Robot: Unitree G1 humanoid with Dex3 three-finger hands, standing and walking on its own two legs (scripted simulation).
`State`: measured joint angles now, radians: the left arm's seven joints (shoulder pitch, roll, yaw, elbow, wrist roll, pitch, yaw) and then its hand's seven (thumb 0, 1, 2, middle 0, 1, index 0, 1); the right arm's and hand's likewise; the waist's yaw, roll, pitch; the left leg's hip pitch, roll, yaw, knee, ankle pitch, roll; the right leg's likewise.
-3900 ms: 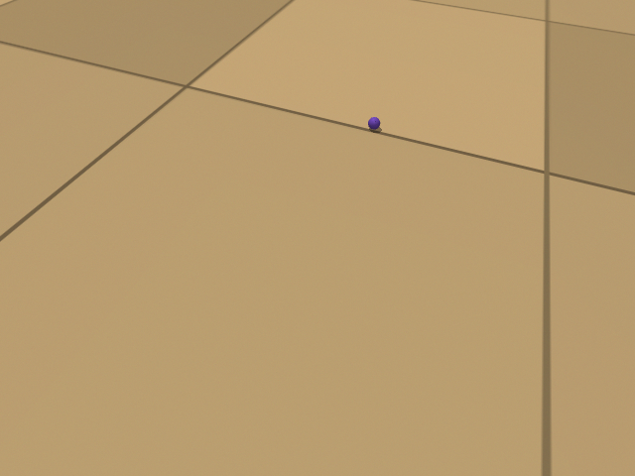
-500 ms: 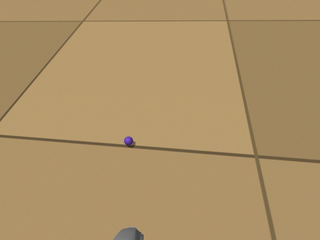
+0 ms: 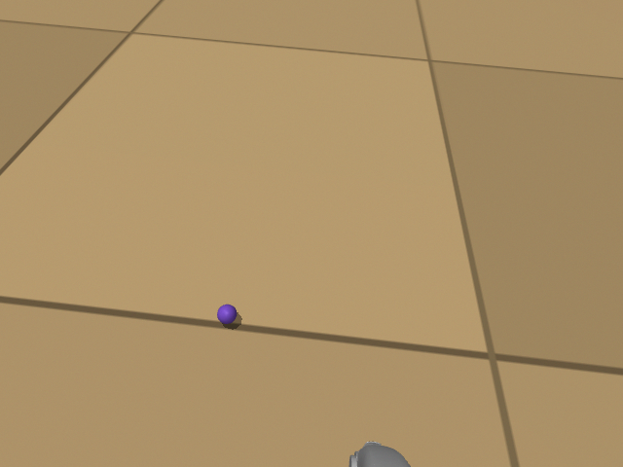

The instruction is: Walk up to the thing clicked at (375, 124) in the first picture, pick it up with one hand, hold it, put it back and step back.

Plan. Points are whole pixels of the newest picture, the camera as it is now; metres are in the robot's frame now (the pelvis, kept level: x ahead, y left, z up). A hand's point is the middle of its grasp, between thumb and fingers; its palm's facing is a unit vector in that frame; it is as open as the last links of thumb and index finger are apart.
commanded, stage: walk up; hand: left
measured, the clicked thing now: (227, 314) +0.69 +0.26 -0.74
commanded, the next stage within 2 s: none
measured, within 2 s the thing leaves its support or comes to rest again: neither
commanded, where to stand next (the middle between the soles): +0.30 +0.03 m, yaw -1 degrees
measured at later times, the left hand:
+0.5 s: hand (93, 451) +0.17 +0.29 -0.13, palm faces -0.01 -0.90 -0.44, open 7.4 cm
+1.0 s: hand (127, 374) +0.28 +0.29 -0.16, palm faces -0.07 -0.92 -0.38, open 7.4 cm
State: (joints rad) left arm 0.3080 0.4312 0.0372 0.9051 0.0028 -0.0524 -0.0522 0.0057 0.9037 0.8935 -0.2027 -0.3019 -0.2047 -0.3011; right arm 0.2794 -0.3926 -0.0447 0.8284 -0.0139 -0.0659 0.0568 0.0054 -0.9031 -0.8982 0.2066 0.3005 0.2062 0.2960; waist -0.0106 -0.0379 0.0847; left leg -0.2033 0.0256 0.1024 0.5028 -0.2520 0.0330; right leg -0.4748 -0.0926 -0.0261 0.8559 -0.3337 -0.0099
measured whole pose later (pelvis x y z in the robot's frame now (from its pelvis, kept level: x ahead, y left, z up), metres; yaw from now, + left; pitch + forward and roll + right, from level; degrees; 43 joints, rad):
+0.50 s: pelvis +0.15 +0.00 -0.01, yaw +1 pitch -3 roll -1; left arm 0.37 0.43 0.03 0.86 0.01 -0.08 -0.02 0.00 0.90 0.89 -0.21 -0.30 -0.21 -0.30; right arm 0.23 -0.44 -0.07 0.87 -0.03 0.00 0.07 0.01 -0.91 -0.90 0.20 0.30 0.20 0.30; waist 0.03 0.06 0.08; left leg -0.46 0.10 0.00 0.72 -0.26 0.00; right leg -0.20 -0.06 -0.07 0.58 -0.33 0.01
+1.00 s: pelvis +0.21 +0.03 -0.02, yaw -2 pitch -3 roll +0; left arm 0.20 0.37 0.01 0.99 0.01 -0.02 -0.01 0.00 0.90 0.89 -0.20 -0.30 -0.21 -0.30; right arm 0.16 -0.38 -0.02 0.96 0.01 0.01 0.01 0.01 -0.91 -0.90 0.20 0.30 0.20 0.30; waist 0.00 0.02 0.11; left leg -0.33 0.04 0.05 0.68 -0.31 0.00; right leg -0.34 -0.04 -0.02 0.69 -0.29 0.00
